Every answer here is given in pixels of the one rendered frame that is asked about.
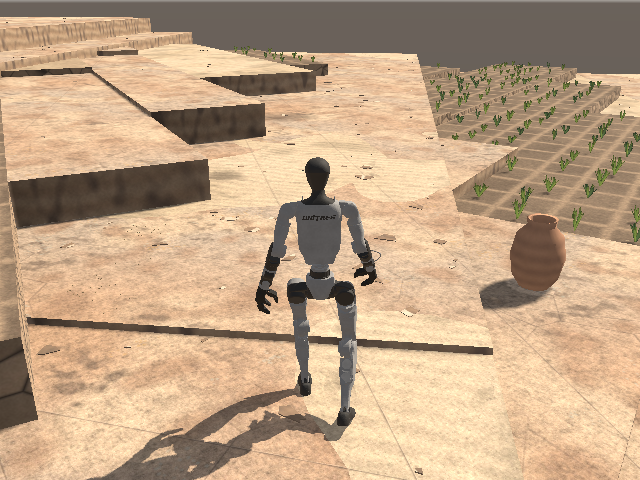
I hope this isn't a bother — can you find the robot left upper arm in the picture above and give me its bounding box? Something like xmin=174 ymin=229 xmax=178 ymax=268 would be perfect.
xmin=271 ymin=201 xmax=298 ymax=258

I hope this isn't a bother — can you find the robot right upper arm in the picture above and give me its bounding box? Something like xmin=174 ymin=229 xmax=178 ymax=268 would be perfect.
xmin=339 ymin=200 xmax=368 ymax=254

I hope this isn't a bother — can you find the left robot thigh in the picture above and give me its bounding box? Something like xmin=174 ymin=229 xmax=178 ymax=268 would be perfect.
xmin=287 ymin=278 xmax=310 ymax=337

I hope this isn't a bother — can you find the right robot hand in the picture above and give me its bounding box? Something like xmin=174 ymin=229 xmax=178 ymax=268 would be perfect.
xmin=354 ymin=267 xmax=377 ymax=286

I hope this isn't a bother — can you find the right robot foot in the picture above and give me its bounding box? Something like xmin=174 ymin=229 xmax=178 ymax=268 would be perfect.
xmin=337 ymin=407 xmax=356 ymax=426

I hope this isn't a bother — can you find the left robot hand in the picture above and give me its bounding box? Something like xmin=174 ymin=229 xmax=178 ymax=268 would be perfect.
xmin=255 ymin=286 xmax=278 ymax=314

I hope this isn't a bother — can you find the left robot forearm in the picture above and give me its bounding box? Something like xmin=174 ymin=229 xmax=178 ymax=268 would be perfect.
xmin=259 ymin=242 xmax=280 ymax=290

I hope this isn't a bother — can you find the right robot forearm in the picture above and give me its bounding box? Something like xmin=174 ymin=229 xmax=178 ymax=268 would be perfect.
xmin=357 ymin=238 xmax=376 ymax=272

